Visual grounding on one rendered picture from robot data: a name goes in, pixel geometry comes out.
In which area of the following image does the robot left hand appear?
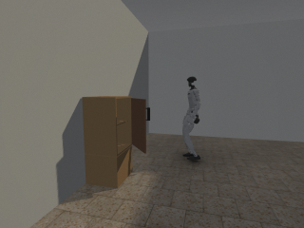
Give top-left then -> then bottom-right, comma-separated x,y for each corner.
184,117 -> 194,129

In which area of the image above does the humanoid robot head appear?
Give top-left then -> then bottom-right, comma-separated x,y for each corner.
187,76 -> 197,90

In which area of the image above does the right robot forearm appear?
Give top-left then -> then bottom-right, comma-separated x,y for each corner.
186,105 -> 192,116

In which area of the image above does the robot right thigh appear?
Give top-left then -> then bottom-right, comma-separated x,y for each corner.
182,115 -> 190,137

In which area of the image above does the robot left upper arm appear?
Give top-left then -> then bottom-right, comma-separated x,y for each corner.
193,89 -> 201,105

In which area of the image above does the handle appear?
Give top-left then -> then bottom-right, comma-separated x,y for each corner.
146,107 -> 150,121

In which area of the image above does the left robot forearm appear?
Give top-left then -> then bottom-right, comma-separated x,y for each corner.
190,102 -> 201,119

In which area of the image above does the cupboard door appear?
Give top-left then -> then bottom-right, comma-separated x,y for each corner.
131,98 -> 146,154

